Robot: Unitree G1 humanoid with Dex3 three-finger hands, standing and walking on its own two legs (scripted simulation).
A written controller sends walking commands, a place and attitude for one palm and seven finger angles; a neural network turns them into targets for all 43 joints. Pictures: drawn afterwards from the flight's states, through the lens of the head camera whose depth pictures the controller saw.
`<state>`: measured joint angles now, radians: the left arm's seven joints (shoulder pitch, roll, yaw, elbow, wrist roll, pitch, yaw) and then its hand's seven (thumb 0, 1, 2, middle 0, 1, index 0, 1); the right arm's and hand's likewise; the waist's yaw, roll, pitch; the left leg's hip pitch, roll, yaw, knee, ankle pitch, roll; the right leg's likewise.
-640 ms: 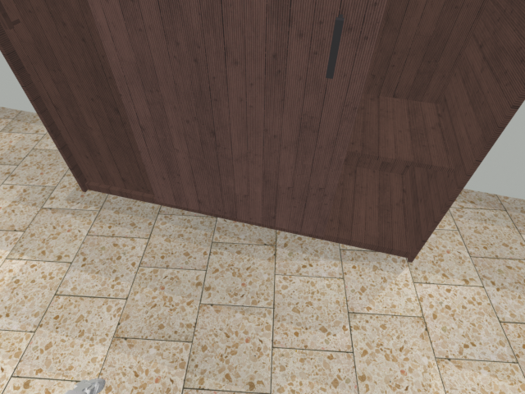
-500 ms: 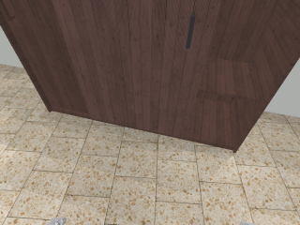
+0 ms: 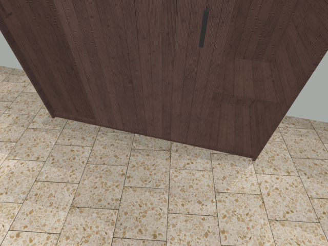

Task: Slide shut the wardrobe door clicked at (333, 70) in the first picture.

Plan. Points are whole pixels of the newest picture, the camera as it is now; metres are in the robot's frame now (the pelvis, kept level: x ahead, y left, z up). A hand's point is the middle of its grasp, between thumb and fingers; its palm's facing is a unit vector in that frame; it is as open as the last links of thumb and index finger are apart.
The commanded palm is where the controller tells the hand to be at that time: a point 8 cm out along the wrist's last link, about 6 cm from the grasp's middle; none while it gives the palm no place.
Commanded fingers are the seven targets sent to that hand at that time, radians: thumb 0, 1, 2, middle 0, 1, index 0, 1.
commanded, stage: stand and wait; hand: left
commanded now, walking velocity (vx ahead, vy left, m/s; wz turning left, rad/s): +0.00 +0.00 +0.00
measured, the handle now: (204, 27) +0.92 -0.11 +0.13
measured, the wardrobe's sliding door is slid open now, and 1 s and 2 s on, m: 0.39 0.39 0.39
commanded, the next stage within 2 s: look at it before walking up in 0.20 s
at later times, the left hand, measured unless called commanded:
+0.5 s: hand out of the picture +0.09 +0.24 -0.15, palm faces -0.02 -0.94 -0.33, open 7.3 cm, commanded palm none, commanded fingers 0.00 0.90 0.90 -0.20 -0.30 -0.20 -0.30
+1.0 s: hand out of the picture +0.09 +0.25 -0.15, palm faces -0.02 -0.94 -0.34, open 7.3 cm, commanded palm none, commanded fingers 0.00 0.90 0.90 -0.20 -0.30 -0.20 -0.30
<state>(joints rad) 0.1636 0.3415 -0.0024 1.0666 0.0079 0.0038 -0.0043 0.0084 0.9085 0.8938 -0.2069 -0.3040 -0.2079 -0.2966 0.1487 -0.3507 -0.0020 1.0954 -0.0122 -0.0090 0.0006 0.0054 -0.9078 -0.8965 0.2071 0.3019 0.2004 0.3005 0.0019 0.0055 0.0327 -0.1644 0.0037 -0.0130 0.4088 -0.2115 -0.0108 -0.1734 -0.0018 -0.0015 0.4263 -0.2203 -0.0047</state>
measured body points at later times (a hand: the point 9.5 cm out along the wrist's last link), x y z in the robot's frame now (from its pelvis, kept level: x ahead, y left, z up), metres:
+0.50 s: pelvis +0.00 +0.00 +0.00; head +0.01 +0.00 +0.45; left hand +0.09 +0.29 -0.13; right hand +0.08 -0.30 -0.13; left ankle +0.01 +0.13 -0.74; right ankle +0.01 -0.12 -0.74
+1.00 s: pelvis +0.01 +0.00 +0.00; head +0.01 +0.00 +0.45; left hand +0.09 +0.30 -0.13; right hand +0.10 -0.30 -0.13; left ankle +0.01 +0.13 -0.74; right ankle +0.01 -0.12 -0.74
